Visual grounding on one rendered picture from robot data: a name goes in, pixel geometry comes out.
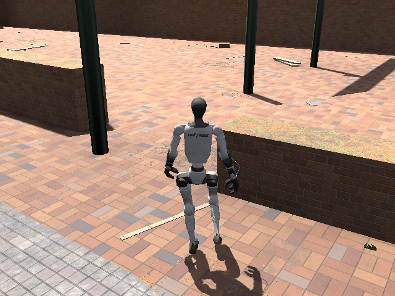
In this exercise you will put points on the robot left hand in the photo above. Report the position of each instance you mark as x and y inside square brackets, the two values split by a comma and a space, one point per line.
[173, 170]

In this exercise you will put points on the robot right forearm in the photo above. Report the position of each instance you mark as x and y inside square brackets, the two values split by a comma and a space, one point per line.
[229, 166]

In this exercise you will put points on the robot right hand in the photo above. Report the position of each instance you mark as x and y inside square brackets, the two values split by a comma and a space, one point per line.
[235, 185]

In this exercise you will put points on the robot torso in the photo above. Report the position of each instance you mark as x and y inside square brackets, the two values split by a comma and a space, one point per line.
[198, 143]

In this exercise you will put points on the robot left forearm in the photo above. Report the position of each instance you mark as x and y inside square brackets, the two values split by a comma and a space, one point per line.
[169, 161]

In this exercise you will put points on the robot right thigh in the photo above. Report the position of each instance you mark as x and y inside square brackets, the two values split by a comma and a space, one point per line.
[212, 185]

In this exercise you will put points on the right robot upper arm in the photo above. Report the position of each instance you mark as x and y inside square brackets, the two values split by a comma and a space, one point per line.
[217, 130]

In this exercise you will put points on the left robot upper arm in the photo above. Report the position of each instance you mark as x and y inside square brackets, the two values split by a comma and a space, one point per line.
[178, 130]

